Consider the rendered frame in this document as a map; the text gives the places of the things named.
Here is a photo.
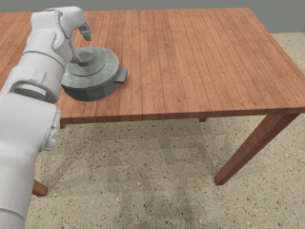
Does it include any table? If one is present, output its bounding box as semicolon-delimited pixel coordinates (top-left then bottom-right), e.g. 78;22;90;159
0;8;305;197

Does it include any robot left forearm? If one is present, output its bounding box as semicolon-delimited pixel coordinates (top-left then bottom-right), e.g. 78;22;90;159
0;8;74;106

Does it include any left robot hand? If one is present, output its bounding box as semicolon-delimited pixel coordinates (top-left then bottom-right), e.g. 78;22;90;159
56;6;92;64

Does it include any lid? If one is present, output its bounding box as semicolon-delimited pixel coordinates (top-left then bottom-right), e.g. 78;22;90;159
60;47;120;91

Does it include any pot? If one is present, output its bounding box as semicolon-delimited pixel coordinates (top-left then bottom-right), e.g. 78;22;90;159
62;69;128;102

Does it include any left robot upper arm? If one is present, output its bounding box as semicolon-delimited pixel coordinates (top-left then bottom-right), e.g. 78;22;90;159
0;92;62;229

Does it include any knob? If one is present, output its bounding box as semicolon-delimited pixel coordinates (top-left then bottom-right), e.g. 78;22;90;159
77;52;94;67

